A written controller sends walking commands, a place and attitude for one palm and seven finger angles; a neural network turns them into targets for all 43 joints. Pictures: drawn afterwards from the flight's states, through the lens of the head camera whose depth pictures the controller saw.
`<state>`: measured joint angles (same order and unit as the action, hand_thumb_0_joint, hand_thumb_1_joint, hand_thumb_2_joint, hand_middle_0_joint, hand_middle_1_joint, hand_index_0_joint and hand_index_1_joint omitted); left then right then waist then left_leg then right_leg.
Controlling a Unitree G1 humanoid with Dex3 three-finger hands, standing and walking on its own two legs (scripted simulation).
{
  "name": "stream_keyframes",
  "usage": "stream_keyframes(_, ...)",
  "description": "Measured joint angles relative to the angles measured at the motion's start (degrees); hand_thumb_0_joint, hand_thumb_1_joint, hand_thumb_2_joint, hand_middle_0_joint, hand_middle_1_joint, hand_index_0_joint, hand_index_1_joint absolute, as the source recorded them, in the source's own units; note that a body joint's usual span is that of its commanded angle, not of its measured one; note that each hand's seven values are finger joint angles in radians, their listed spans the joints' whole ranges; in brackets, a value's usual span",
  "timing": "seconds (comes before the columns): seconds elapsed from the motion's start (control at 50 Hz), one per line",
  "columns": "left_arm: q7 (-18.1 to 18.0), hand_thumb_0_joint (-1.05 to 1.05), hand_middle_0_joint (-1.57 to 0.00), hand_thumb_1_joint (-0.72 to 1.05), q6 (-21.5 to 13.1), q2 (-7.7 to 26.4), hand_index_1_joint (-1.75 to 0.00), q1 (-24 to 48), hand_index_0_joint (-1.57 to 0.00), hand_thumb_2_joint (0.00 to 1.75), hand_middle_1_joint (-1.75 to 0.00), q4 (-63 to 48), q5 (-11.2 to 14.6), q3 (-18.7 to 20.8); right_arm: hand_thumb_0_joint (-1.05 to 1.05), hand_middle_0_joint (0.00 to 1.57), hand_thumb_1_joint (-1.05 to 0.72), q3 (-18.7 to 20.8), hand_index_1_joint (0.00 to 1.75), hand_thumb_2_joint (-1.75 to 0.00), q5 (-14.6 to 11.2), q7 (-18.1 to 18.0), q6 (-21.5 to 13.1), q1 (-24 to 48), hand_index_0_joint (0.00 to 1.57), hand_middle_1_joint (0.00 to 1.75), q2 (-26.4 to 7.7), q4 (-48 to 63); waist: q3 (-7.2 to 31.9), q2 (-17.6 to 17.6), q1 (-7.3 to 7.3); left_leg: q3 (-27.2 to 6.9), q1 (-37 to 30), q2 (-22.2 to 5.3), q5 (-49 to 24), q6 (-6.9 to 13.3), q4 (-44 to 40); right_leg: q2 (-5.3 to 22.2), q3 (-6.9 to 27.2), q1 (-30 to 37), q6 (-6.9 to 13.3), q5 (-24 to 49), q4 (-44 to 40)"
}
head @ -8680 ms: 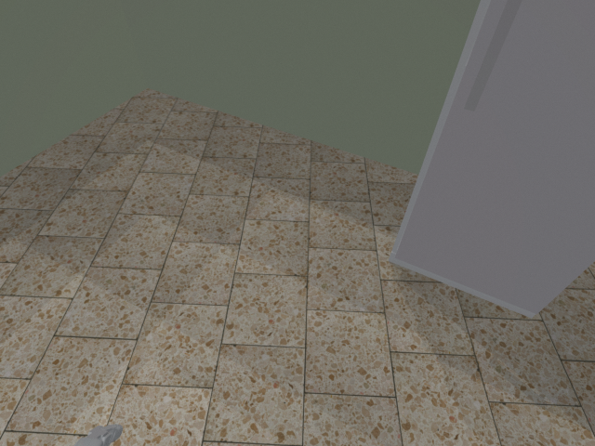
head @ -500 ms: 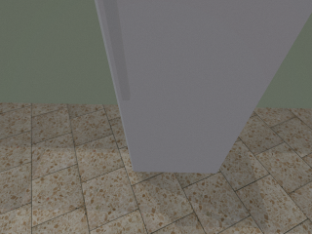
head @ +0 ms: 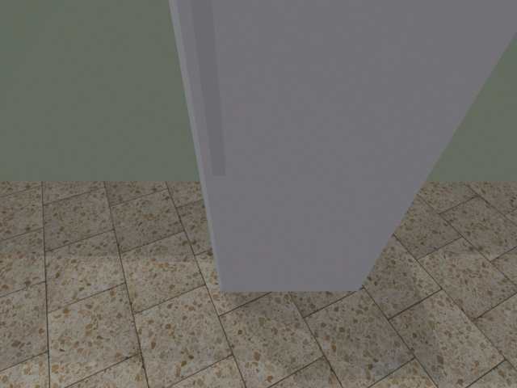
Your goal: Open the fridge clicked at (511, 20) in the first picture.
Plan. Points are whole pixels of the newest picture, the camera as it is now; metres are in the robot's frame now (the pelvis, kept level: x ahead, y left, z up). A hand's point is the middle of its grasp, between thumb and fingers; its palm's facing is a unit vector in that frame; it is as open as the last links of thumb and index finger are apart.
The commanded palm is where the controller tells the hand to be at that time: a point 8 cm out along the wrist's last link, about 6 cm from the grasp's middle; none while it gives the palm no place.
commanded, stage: look again from close up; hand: left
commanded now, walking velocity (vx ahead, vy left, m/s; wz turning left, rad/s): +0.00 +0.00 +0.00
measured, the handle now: (213, 94) +0.53 +0.12 +0.18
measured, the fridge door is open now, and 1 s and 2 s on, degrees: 0 0 0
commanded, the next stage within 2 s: raise the hand to about handle height in 1.00 s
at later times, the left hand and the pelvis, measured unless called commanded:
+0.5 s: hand out of the picture +0.05 +0.12 -0.17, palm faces +0.00 -0.98 -0.22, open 7.3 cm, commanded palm none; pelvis +0.03 -0.06 +0.00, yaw +0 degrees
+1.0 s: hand out of the picture +0.05 +0.12 -0.17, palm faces +0.02 -0.98 -0.21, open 7.4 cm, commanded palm none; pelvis +0.03 -0.07 +0.00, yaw +1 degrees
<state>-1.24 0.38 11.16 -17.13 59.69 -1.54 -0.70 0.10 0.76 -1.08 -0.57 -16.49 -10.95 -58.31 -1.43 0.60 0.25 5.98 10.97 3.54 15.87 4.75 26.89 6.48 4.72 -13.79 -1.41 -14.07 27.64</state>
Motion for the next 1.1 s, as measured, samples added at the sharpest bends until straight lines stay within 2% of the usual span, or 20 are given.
stream_keyframes(0.26,-0.20,0.00,-0.20,0.91,-0.27,-1.76,-0.30,1.72,-0.20,0.90,-0.30,1.51,0.33,-0.15,0.00,0.20,-0.91,-0.13,0.29,-0.90,-0.31,-0.22,-0.13,-0.60,0.20,0.30,1.16,-3.48,-1.25,-0.44,-0.70,-0.90,-1.17,-2.29,1.80,-2.50,0.93,-1.94,-0.94,1.01,-2.88,-1.76,1.26)
stream_keyframes(0.46,-0.44,0.01,-0.20,0.92,-0.83,-1.68,-0.30,2.33,-0.20,0.90,-0.30,1.43,0.35,0.21,0.00,0.20,-0.91,0.36,0.29,-0.90,-0.32,-0.41,-0.23,2.20,0.20,0.30,1.16,-3.41,-0.88,-1.10,-0.45,-1.92,-1.30,-4.44,2.84,-4.63,1.78,-4.01,-2.07,1.05,-1.06,-3.27,2.63)
stream_keyframes(0.66,-0.33,0.01,-0.20,0.92,-1.06,-1.20,-0.30,2.56,-0.20,0.90,-0.30,1.11,0.40,0.31,0.00,0.20,-0.91,0.52,0.29,-0.90,-0.33,-0.44,-0.18,3.88,0.20,0.30,0.42,-3.42,-0.61,-0.66,-0.15,-2.70,-1.76,-5.74,2.76,-5.94,1.25,-5.26,-2.95,1.61,0.19,-3.47,2.24)
stream_keyframes(1.1,0.01,0.00,-0.20,0.91,-0.97,0.22,-0.30,3.54,-0.20,0.90,-0.30,1.15,0.56,0.70,0.00,0.20,-0.91,0.10,0.29,-0.90,-0.28,-0.47,-0.28,2.94,0.20,0.30,0.68,-5.02,-0.73,0.23,-0.20,-3.14,-2.65,-6.02,1.48,-6.20,-0.50,-5.54,-3.45,2.90,0.46,-2.06,-0.01)
